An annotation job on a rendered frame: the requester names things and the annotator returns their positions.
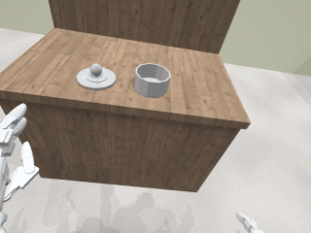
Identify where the lid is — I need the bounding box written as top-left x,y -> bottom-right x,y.
77,67 -> 116,90

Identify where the left robot hand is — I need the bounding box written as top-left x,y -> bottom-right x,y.
0,103 -> 39,212

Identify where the right robot hand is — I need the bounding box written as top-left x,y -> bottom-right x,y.
236,212 -> 263,233

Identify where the pot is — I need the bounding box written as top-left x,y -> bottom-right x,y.
134,63 -> 171,98

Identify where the table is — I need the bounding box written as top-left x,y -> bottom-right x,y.
0,0 -> 251,192

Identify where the knob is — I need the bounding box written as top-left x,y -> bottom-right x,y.
89,63 -> 102,76

